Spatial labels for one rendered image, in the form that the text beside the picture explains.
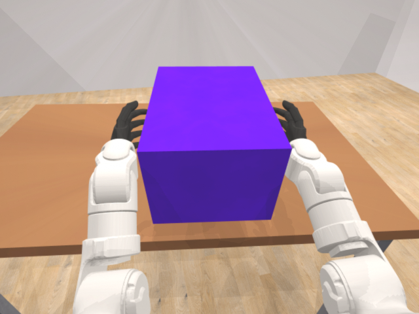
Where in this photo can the robot right forearm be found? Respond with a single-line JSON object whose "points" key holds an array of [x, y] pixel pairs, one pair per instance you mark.
{"points": [[338, 229]]}

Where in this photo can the left robot upper arm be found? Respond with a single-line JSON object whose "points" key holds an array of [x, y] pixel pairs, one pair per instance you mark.
{"points": [[113, 292]]}

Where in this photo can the left robot hand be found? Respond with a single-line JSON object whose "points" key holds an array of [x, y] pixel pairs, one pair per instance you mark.
{"points": [[124, 125]]}

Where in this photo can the robot left forearm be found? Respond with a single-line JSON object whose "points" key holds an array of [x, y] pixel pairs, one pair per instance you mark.
{"points": [[112, 207]]}

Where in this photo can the right robot hand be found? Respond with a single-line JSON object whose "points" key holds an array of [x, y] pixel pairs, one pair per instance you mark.
{"points": [[294, 127]]}

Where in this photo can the right robot upper arm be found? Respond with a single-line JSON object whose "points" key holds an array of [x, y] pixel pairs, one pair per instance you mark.
{"points": [[361, 285]]}

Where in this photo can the carton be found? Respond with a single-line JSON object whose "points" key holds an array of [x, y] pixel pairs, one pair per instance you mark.
{"points": [[212, 148]]}

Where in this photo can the table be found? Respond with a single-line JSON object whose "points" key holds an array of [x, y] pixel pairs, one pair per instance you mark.
{"points": [[48, 157]]}

